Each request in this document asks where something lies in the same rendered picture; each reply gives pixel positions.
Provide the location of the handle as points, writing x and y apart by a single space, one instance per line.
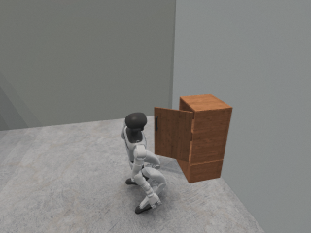
156 128

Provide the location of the cupboard door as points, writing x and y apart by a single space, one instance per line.
172 139

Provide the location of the left robot upper arm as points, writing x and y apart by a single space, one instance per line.
124 125

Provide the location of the left robot thigh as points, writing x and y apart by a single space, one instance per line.
151 158

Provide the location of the robot right forearm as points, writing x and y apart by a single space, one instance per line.
141 181

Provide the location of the right robot upper arm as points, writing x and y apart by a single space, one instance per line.
140 155

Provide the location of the robot right foot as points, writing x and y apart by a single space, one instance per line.
138 209

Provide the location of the robot right hand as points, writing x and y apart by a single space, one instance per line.
153 199

